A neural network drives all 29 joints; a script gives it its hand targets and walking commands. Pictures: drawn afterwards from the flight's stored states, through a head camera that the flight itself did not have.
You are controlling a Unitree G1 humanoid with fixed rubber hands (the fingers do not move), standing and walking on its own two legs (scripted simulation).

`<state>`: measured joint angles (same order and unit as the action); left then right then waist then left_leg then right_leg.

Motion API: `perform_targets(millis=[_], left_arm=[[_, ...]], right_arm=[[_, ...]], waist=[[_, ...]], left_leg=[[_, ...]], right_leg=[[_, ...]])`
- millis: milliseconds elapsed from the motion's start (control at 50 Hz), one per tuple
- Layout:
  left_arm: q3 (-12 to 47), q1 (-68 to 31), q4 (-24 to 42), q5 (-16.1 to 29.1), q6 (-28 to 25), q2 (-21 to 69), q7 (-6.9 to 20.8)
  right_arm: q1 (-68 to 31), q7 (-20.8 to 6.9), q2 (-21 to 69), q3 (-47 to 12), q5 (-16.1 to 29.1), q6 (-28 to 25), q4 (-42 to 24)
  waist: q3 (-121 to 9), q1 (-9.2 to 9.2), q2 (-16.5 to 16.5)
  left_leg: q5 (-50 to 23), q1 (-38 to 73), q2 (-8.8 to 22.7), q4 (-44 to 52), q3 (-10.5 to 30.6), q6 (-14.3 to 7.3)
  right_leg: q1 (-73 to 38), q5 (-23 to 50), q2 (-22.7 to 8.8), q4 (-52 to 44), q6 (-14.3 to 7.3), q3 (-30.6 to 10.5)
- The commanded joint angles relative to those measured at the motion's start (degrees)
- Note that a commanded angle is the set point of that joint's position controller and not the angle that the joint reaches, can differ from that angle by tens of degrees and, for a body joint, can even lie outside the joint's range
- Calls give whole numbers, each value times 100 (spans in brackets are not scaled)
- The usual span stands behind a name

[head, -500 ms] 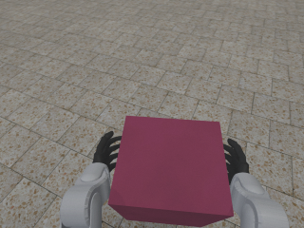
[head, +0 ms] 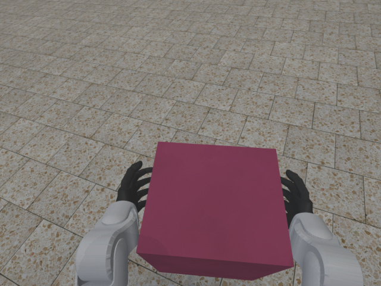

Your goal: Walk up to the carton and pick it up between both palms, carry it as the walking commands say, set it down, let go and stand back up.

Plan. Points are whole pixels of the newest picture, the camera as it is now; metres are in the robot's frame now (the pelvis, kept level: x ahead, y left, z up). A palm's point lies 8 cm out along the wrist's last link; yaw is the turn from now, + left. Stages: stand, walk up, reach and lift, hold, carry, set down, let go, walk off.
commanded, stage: carry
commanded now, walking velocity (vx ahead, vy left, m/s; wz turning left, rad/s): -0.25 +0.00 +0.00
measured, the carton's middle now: (210, 218) +0.26 -0.01 +0.02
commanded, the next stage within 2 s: none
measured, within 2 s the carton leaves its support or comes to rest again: neither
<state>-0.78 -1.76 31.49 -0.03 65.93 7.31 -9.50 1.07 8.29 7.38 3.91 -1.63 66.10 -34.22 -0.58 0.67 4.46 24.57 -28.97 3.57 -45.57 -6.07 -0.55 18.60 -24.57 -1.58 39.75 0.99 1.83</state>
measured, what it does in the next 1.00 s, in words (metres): walks backwards: left foot, then right foot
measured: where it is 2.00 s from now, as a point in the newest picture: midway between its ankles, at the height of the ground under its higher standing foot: outside the picture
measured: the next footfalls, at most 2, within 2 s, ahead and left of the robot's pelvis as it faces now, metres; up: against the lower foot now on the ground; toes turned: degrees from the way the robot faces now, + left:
left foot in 0.68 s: -0.22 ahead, +0.10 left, +0.00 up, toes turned +5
right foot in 1.00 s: -0.32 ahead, -0.13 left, +0.00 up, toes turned -4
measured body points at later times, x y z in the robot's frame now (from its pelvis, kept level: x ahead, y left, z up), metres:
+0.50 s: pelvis -0.13 -0.02 +0.00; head -0.11 -0.05 +0.45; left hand +0.12 +0.12 +0.08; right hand +0.12 -0.18 +0.06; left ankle -0.11 +0.11 -0.65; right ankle -0.06 -0.11 -0.71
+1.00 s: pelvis -0.30 -0.02 +0.00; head -0.27 -0.03 +0.45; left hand -0.04 +0.13 +0.11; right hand -0.04 -0.17 +0.10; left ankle -0.26 +0.10 -0.71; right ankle -0.36 -0.13 -0.72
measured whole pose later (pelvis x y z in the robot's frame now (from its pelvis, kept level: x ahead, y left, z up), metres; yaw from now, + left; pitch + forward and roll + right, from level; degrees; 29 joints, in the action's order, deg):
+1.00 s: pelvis -0.30 -0.02 +0.00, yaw -2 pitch +4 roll +0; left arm -1.9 -2.5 37.1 0.2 66.0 7.3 -9.8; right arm -0.3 8.5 7.4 2.6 -0.7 63.9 -36.4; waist -0.5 3.0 0.1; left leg 17.5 -27.1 3.7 -41.1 -5.8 -0.1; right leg 18.4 -24.2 -0.5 39.4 1.5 1.9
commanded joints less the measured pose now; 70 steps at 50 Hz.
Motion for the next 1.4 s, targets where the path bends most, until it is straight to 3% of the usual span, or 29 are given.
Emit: perform_targets(millis=[0, 60, 120, 160, 240, 260, 300, 320, 360, 420, 560, 600, 620, 640, 660, 680, 700, 760, 900, 940, 980, 1020, 1080, 1140, 1260, 1300, 1320, 1360, 1380], left_arm=[[3329, -1997, 832, 1352, -47, 4732, 892], [3204, -1918, 987, 1234, -113, 4753, 829], [3275, -1858, 969, 1213, -2, 4503, 728], [3308, -2050, 905, 1156, 113, 4178, 698], [3589, -2396, 808, 1435, 237, 4379, 811], [3558, -2443, 761, 1512, 238, 4614, 860], [3679, -2809, 883, 1711, 186, 4735, 933], [3713, -2764, 820, 1737, 193, 4851, 952], [3523, -2774, 813, 1596, 120, 5014, 1040], [3341, -2769, 943, 1667, 8, 4988, 1030], [3269, -1817, 943, 1450, -10, 4642, 860], [3238, -1502, 584, 1218, 115, 4507, 764], [3315, -1668, 720, 1300, 94, 4525, 768], [3360, -1694, 902, 1191, 114, 4320, 726], [3337, -2001, 799, 1225, 135, 4427, 734], [3447, -2078, 920, 1290, 58, 4604, 802], [3696, -2531, 973, 1463, 32, 4795, 873], [3922, -3309, 1553, 1841, -177, 5325, 942], [3883, -2064, 1194, 1707, -2, 4669, 803], [3567, -1559, 523, 1551, 181, 4272, 853], [3372, -1348, 68, 1394, 266, 3941, 826], [3250, -1631, 335, 1335, 113, 4361, 952], [3251, -2298, 793, 1385, -11, 4841, 974], [3104, -2366, 893, 1258, -83, 4847, 918], [2975, -1691, 537, 1040, 72, 4108, 742], [3043, -1686, 422, 1068, 184, 4154, 710], [3240, -1999, 567, 1100, 194, 4248, 700], [3341, -2388, 725, 1238, 200, 4391, 746], [3494, -2630, 737, 1352, 194, 4539, 815]], right_arm=[[-3161, -746, 4746, -4289, 1918, 15, -1212], [-3331, -848, 4863, -4447, 2185, 2, -1437], [-2567, -836, 4653, -4094, 2044, 123, -735], [-2254, -789, 4496, -3862, 1811, 237, -128], [-2066, -775, 4645, -3588, 1580, 225, 225], [-2325, -764, 4711, -3653, 1609, 185, -19], [-2584, -742, 4661, -3564, 1515, 106, -457], [-2546, -739, 4766, -3606, 1497, 137, -289], [-3165, -763, 5162, -3981, 1660, 74, -554], [-3251, -701, 5245, -4038, 1805, 22, -642], [-2406, -643, 4850, -4028, 1883, 97, -712], [-2271, -693, 4709, -4015, 1890, 209, -520], [-2442, -746, 4779, -3983, 1933, 167, -550], [-2221, -788, 4591, -3917, 1897, 182, -379], [-2099, -809, 4786, -3830, 1821, 199, -100], [-2338, -867, 4908, -3942, 1868, 114, -513], [-2538, -887, 4908, -3789, 1761, 28, -520], [-3013, -934, 5455, -3906, 1937, -147, -859], [-1779, -644, 4446, -3525, 1529, -133, -689], [-1382, -508, 3996, -3372, 1256, -4, -365], [-1324, -510, 3815, -3317, 1164, 213, 108], [-2545, -648, 4406, -4046, 1534, 123, -772], [-3464, -776, 4912, -4291, 1924, 71, -1066], [-3927, -834, 4996, -4507, 2208, 46, -1358], [-2493, -741, 4459, -4048, 1864, 326, -218], [-2328, -764, 4479, -3902, 1832, 383, -22], [-2519, -796, 4591, -3789, 1839, 340, 12], [-2425, -826, 4671, -3670, 1768, 251, 100], [-2304, -873, 4837, -3642, 1701, 244, 200]], waist=[[-1545, -78, -2308], [-1494, -147, -1960], [-1924, -90, 790], [-1542, -164, 1430], [-1614, 13, 1147], [-1602, 42, 637], [-1363, -16, -1740], [-1236, -19, -1747], [-1098, -31, -1677], [-1578, -39, -1718], [-2613, 21, -1919], [-2631, -119, -1753], [-2733, -115, -898], [-2526, -111, 1161], [-2108, -162, 1510], [-1876, -228, 608], [-1712, -282, 998], [-1612, -43, 564], [-2314, -45, 1349], [-2951, -66, 40], [-2173, -74, -2210], [-1965, -44, -2486], [-1368, -30, -1786], [-853, -26, -1904], [-1744, -19, -2110], [-1930, -143, -1988], [-1957, -150, -971], [-1564, -197, 1739], [-1373, -229, 1288]], left_leg=[[132, 387, -21, 172, 253, 27], [-1909, 1273, 92, 1193, 65, 77], [-6408, 1971, 1821, 1700, 1942, -781], [-5250, 1411, 1876, 2111, 1841, -1130], [-3391, 1001, 1304, 1988, 1185, -639], [-2502, 884, 1011, 1618, 810, -358], [600, -375, -245, -686, -171, 315], [1249, -373, -252, -1796, 384, 246], [802, 27, -190, -2431, 725, 91], [396, -45, -302, -2573, 662, 67], [713, 625, -466, 392, 185, 113], [-544, 1663, -216, 2300, 279, 97], [-1493, 2312, 546, 2449, 1057, -64], [-3457, 2792, 1889, 2434, 2625, -644], [-5289, 2428, 2578, 2416, 2959, -1313], [-5864, 1873, 2339, 2201, 2259, -1503], [-5378, 1345, 2131, 2295, 2044, -1469], [-4784, 1572, 1266, 1857, 949, -890], [-6333, 3070, 1192, 1057, 1230, -768], [-4461, 1965, 752, 373, 915, -153], [974, -533, -36, -977, 260, 234], [1010, -515, -52, -1604, 636, 143], [538, -31, -123, -1684, 541, 178], [499, 96, -207, -1914, 365, 227], [320, 614, -263, -19, 187, 240], [-317, 1428, -263, 1641, 136, 206], [-934, 1956, 178, 2316, 708, 143], [-4490, 1993, 2468, 2670, 3136, -1159], [-4433, 1036, 2262, 2516, 2416, -1457]], right_leg=[[-1186, 6572, -1469, -699, -727, -680], [-541, 5407, -1196, -331, -442, -446], [465, 545, -78, 1219, 4, 103], [353, -1461, 69, 1518, 19, 185], [3, 148, -21, -130, -124, 172], [-307, 1122, -339, -1196, -168, -281], [-462, 3262, -2224, -2249, -1091, -2689], [-85, 4451, -2397, -2084, -1349, -2761], [573, 2301, -2006, -2411, -988, -2111], [-10, 2074, -1624, -1990, -1074, -1441], [-1483, 3921, -1558, -1429, -1044, -1323], [-972, 3463, -1423, -1095, -704, -1139], [-334, 2789, -930, -446, -360, -655], [1221, 647, -290, 471, 39, -61], [1892, -1344, 205, 2002, 31, 101], [1640, -1265, 178, 2880, -7, -377], [1494, -905, 127, 3203, 24, -274], [1418, -36, 209, 2805, 94, -153], [368, 226, 142, -1059, 111, 135], [-1422, 4261, -920, -1416, -39, -827], [-2517, 9621, -2159, -698, -743, -1870], [-1985, 8720, -2010, -843, -916, -1477], [-575, 5411, -1580, -1287, -1004, -1107], [273, 3247, -1502, -1795, -1075, -1089], [-632, 3559, -1542, -1537, -1101, -1478], [-422, 3186, -1402, -1295, -807, -1371], [77, 2568, -1124, -779, -507, -1145], [1786, -1344, 328, 2015, 104, 72], [1253, -1585, 144, 3097, 22, -438]])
